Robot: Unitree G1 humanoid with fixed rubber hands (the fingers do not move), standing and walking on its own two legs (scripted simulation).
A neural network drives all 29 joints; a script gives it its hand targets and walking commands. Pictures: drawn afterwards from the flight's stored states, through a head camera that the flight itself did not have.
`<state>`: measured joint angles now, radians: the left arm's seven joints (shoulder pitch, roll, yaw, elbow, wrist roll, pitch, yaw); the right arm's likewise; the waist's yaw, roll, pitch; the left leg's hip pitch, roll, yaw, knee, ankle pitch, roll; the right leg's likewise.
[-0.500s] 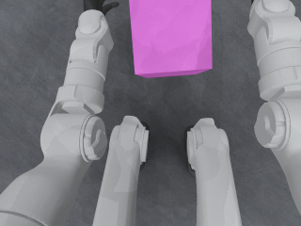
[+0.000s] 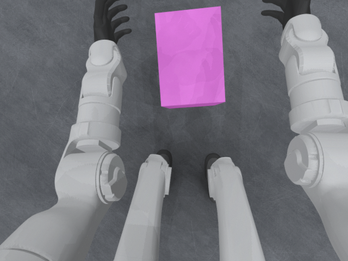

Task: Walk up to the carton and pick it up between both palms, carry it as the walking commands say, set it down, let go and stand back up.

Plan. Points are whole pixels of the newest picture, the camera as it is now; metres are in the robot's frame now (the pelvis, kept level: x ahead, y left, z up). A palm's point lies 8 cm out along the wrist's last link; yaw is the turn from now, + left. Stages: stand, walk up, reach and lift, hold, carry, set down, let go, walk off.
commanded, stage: set down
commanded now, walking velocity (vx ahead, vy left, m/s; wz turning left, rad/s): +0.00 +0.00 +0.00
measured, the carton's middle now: (189, 67) +0.54 +0.01 -0.46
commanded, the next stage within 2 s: let go in 0.34 s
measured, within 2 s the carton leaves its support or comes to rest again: neither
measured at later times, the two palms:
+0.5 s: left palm (87, 34) +0.50 +0.16 -0.04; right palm (322, 9) +0.52 -0.18 -0.03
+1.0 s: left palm out of the picture +0.33 +0.23 +0.07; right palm out of the picture +0.34 -0.21 +0.07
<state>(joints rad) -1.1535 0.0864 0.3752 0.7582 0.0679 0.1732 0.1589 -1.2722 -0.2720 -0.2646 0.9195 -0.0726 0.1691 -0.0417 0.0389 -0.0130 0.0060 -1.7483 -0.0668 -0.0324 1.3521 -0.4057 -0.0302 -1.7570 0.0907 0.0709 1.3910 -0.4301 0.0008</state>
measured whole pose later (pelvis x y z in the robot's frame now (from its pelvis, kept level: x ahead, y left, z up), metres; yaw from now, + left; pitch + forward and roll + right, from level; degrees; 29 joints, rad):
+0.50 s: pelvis +0.03 +0.00 +0.09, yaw -1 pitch +43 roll +1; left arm -0.99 0.03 0.42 0.72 0.22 0.11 0.09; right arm -1.09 -0.18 -0.36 0.84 -0.21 0.11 -0.02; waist 0.03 -0.02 0.04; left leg -1.38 -0.05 -0.05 0.89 -0.26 -0.02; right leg -1.38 0.08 0.08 0.92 -0.28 0.00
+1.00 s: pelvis +0.07 +0.01 +0.17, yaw -1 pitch +20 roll +0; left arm -0.12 0.14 0.13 0.56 0.06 0.01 -0.03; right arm -0.19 -0.15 -0.15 0.60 -0.08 0.01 0.00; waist 0.03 0.02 -0.01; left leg -0.69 -0.04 -0.06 0.58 -0.23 0.01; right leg -0.67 0.05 0.08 0.57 -0.24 0.00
